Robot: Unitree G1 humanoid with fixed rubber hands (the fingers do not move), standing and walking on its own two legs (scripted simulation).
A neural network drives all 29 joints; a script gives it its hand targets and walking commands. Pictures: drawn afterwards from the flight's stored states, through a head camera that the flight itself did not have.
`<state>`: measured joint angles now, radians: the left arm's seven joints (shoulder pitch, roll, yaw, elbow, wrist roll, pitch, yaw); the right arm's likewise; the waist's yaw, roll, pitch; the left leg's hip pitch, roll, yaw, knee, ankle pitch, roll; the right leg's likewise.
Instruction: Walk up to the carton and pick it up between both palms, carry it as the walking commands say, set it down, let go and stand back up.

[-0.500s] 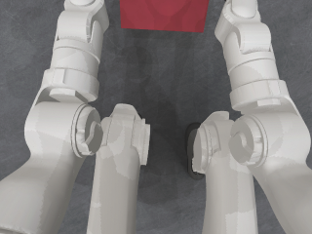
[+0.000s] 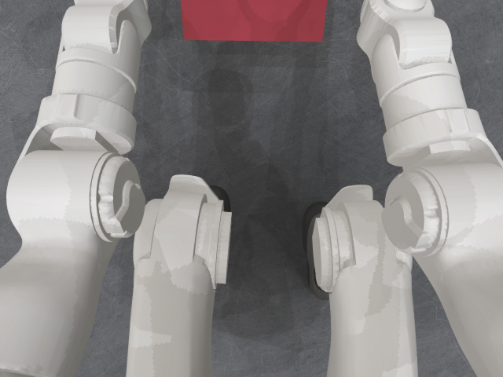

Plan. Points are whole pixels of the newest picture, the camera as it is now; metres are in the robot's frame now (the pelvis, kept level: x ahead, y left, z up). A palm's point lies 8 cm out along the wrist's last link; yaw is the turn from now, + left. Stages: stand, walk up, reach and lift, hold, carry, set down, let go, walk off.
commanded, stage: set down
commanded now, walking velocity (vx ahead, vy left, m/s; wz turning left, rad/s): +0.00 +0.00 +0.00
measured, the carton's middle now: out of the picture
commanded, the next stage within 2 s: none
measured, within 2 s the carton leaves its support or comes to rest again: rests again in 1.08 s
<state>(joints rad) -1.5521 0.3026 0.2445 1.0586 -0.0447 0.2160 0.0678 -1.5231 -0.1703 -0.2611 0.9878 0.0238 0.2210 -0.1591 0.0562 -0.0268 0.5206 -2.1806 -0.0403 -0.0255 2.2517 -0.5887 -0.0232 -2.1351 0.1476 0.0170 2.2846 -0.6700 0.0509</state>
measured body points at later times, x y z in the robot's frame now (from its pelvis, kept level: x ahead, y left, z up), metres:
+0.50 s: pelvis +0.01 +0.00 +0.00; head +0.39 +0.02 +0.23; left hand +0.58 +0.20 -0.18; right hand +0.58 -0.08 -0.19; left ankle +0.12 +0.12 -0.33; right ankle +0.10 -0.12 -0.33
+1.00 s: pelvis +0.02 +0.00 -0.01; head +0.40 +0.02 +0.22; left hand +0.58 +0.20 -0.19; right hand +0.59 -0.08 -0.19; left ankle +0.12 +0.12 -0.33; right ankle +0.10 -0.12 -0.33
